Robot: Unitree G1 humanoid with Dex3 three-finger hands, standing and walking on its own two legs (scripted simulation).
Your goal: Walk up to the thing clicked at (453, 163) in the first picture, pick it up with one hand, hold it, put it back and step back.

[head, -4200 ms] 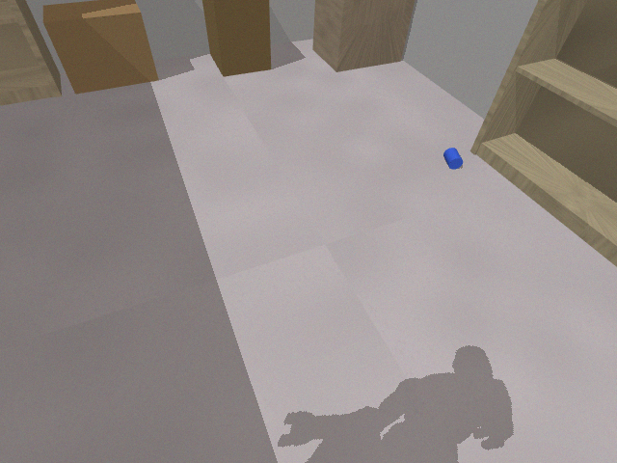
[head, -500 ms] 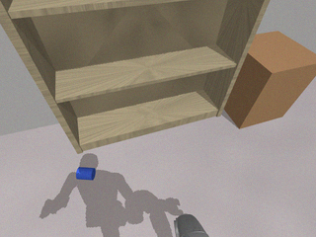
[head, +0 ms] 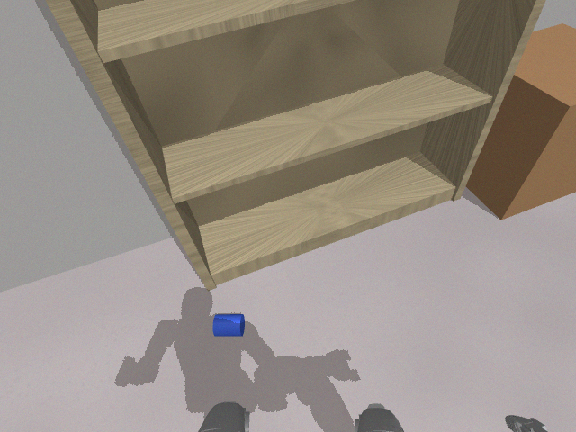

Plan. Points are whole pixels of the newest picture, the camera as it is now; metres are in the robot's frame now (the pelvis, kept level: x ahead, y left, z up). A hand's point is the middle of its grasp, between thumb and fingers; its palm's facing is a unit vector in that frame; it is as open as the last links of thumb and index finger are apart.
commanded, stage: walk up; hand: left
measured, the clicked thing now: (229, 325) +0.56 +0.28 -0.69
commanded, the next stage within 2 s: none
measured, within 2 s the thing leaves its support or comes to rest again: neither
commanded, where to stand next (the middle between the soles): +0.14 +0.07 m, yaw -4 degrees
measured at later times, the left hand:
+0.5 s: hand out of the picture +0.15 +0.39 -0.14, palm faces -0.17 -0.93 -0.33, open 7.4 cm
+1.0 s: hand (112, 366) +0.25 +0.32 -0.12, palm faces -0.13 -0.92 -0.36, open 7.4 cm
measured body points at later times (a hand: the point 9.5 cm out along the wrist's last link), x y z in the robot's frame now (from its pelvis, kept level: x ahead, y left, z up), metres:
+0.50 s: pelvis +0.04 +0.14 +0.02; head +0.10 +0.16 +0.47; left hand +0.16 +0.44 -0.12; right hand -0.02 -0.19 -0.07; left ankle +0.02 +0.24 -0.70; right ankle +0.06 -0.02 -0.65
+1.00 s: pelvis +0.07 +0.09 +0.01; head +0.10 +0.08 +0.46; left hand +0.26 +0.37 -0.10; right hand +0.10 -0.23 -0.11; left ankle +0.13 +0.22 -0.70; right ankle +0.09 -0.02 -0.70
